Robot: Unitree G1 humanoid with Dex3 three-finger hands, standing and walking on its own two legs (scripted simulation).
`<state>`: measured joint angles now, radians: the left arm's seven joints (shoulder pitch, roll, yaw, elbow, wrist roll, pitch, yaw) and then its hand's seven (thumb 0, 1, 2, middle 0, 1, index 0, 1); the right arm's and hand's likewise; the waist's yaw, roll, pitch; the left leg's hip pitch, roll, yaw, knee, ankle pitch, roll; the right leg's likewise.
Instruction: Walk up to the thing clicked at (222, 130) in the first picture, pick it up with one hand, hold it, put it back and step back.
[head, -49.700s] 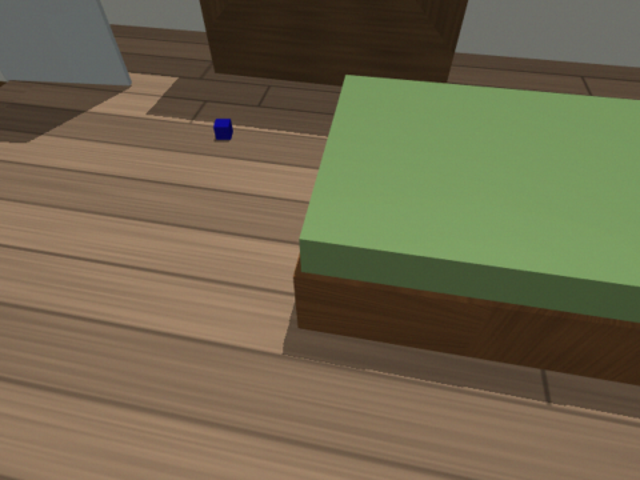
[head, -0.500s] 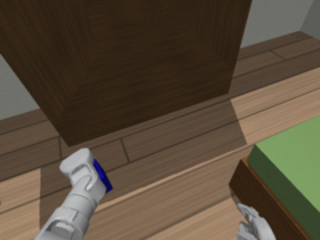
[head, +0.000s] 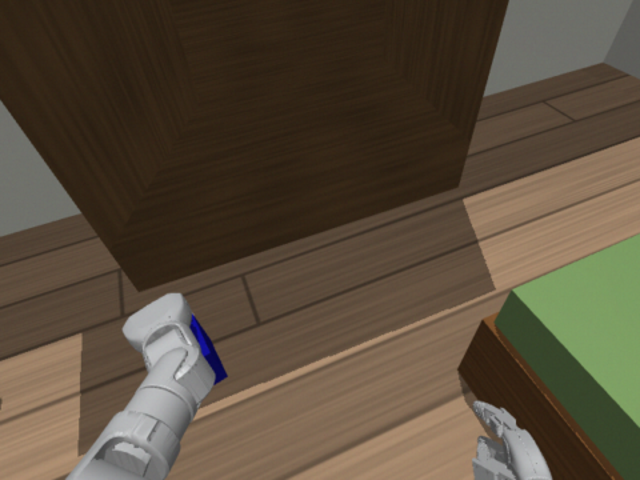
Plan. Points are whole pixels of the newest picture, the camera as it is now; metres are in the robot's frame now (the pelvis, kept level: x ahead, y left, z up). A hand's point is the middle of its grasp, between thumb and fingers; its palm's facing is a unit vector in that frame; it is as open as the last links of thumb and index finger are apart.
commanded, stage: hold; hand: left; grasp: from above
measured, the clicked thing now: (186, 359) +0.30 +0.23 -0.07
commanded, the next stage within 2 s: crouch in 0.02 s
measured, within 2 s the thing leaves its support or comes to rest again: neither
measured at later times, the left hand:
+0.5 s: hand (188, 373) +0.29 +0.23 -0.09, palm faces -0.40 -0.26 -0.88, open 10.3 cm
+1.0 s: hand (227, 388) +0.36 +0.24 -0.34, palm faces -0.30 -0.25 -0.92, open 10.3 cm
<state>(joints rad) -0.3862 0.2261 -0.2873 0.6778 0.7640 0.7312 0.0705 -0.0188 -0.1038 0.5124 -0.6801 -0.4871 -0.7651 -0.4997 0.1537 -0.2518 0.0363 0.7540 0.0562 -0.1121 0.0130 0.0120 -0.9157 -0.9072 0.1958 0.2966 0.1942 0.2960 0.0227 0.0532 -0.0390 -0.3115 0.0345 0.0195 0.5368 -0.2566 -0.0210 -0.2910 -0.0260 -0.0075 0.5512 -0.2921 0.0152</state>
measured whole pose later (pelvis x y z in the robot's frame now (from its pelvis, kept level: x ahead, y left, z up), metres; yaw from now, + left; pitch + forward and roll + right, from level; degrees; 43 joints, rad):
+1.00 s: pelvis -0.06 +0.01 -0.21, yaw -3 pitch +33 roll -4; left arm -0.88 0.38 0.11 1.41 0.77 0.41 0.56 0.00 -0.09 0.50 -0.68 -0.46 -0.76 -0.50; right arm 0.19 -0.23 -0.01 0.86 -0.08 -0.16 0.12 0.01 -0.90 -0.90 0.20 0.30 0.19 0.30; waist -0.17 0.05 -0.18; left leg -1.64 0.07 -0.05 1.64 -0.58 -0.01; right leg -1.59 0.01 -0.02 1.60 -0.59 0.02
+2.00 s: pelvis -0.09 +0.01 -0.41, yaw -6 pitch +35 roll -5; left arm -1.05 0.62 0.24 1.55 0.92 0.23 0.49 0.00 -0.08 0.49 -0.67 -0.44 -0.76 -0.49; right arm 0.16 -0.27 0.04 0.87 -0.15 -0.23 0.21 0.00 -0.92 -0.91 0.20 0.30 0.20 0.30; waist -0.23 0.04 -0.08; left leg -2.27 0.05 -0.12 2.30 -0.66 -0.02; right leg -2.20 0.03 -0.03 2.26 -0.68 0.04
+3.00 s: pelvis -0.08 +0.01 -0.46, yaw -11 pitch +31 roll -9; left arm -1.09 0.81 0.35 1.71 0.95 0.14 0.61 0.00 -0.14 0.53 -0.73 -0.41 -0.83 -0.44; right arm 0.14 -0.32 0.14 0.83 -0.21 -0.30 0.32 0.00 -0.93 -0.91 0.20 0.30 0.19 0.30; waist -0.30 -0.03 0.09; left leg -2.36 0.05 -0.21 2.49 -0.69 -0.03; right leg -2.27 0.06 -0.10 2.39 -0.69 0.05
